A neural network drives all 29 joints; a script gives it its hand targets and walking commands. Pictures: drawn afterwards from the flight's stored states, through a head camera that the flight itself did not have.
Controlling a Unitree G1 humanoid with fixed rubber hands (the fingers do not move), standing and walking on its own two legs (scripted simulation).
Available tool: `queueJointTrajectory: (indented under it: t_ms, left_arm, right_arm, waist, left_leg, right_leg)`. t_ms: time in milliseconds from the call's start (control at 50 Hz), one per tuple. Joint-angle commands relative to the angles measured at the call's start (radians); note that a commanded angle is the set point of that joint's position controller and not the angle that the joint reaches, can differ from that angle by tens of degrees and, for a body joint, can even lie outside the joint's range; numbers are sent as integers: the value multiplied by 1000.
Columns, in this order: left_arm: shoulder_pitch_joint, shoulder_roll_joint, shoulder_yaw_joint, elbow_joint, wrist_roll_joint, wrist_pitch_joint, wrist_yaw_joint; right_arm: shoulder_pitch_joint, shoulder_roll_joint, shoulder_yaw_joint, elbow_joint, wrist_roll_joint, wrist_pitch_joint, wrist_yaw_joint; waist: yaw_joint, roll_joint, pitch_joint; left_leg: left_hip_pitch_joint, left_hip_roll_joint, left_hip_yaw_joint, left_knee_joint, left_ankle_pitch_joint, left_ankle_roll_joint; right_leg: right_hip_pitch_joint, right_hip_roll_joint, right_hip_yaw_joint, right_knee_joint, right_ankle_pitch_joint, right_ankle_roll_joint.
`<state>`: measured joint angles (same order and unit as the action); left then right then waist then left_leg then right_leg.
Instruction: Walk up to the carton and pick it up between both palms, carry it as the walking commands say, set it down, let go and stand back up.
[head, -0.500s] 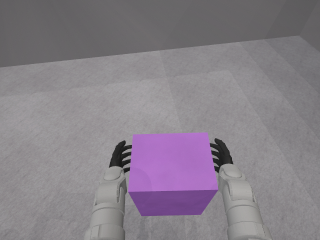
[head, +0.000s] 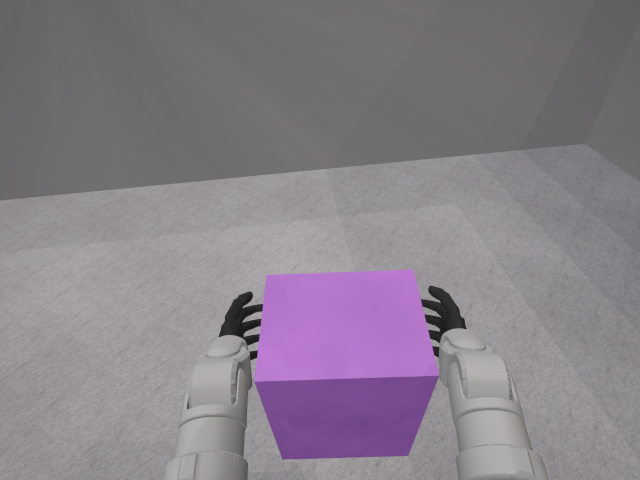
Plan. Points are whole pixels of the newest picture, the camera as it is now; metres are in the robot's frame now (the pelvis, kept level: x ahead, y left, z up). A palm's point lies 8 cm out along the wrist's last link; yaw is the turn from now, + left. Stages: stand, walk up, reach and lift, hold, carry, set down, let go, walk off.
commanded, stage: reach and lift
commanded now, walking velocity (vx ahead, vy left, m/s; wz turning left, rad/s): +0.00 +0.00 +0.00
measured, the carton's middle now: (342, 372) +0.30 +0.00 -0.02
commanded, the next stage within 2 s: hold in 0.92 s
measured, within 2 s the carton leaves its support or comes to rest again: neither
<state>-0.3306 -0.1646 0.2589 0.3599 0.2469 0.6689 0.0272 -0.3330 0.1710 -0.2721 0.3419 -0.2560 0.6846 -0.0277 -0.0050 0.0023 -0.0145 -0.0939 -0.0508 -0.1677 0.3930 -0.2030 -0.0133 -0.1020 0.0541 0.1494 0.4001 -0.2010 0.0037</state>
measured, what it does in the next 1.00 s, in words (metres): stands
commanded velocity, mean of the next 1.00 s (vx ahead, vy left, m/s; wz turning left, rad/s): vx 0.00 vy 0.00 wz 0.00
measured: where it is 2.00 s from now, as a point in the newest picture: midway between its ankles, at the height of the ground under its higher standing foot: outside the picture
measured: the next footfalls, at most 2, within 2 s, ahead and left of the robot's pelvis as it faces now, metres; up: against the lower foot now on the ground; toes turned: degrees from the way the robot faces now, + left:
none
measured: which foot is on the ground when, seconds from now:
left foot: down 0.00-1.00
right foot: down 0.00-1.00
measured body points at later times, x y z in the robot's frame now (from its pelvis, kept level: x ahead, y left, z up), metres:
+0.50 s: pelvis +0.00 +0.00 +0.00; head -0.05 +0.00 +0.45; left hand +0.31 +0.15 +0.04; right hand +0.31 -0.14 +0.04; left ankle +0.02 +0.13 -0.74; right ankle +0.02 -0.12 -0.74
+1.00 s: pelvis +0.00 +0.00 +0.00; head -0.05 +0.00 +0.45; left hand +0.30 +0.15 +0.04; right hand +0.31 -0.14 +0.04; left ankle +0.02 +0.13 -0.74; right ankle +0.02 -0.12 -0.74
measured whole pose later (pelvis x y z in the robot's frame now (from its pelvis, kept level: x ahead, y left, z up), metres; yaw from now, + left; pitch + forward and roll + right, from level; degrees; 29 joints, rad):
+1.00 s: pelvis +0.00 +0.00 +0.00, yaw +0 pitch -7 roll +0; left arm -0.28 -0.16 0.20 0.28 0.25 0.75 0.03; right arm -0.29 0.16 -0.22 0.28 -0.26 0.76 -0.02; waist 0.01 0.00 -0.01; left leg -0.04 -0.05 -0.16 0.36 -0.19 -0.01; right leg -0.05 0.04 0.14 0.37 -0.20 0.00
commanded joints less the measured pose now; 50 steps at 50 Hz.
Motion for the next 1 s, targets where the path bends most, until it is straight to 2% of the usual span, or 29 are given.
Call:
queueJointTrajectory:
  t_ms: [0,140,400,760,980]
  left_arm:
    - [-563,-944,-557,-5,-241,4,-254]
    - [-582,-956,-527,1,-236,26,-241]
    - [-567,-971,-544,-20,-238,32,-222]
    - [-463,-958,-577,-98,-251,47,-235]
    - [-441,-964,-593,-124,-266,56,-240]
  right_arm:
    - [-521,988,542,28,220,9,223]
    - [-557,969,527,31,221,22,232]
    - [-559,936,537,0,219,17,239]
    - [-453,949,571,-66,235,35,233]
    - [-430,951,579,-91,248,46,236]
  waist:
    - [1,-15,-180]
    - [8,1,-177]
    - [7,1,-208]
    - [14,-9,-218]
    - [8,-7,-207]
  left_leg:
    - [20,-46,93,-70,63,2]
    - [35,-40,90,-76,59,-4]
    - [55,-34,78,-79,104,-10]
    - [75,-46,77,-80,191,-1]
    - [60,-45,74,-81,176,2]
  right_leg:
    - [71,22,-66,-74,96,15]
    - [71,25,-69,-69,83,6]
    - [71,31,-72,-61,113,3]
    - [106,29,-63,-73,206,16]
    - [106,29,-64,-71,187,13]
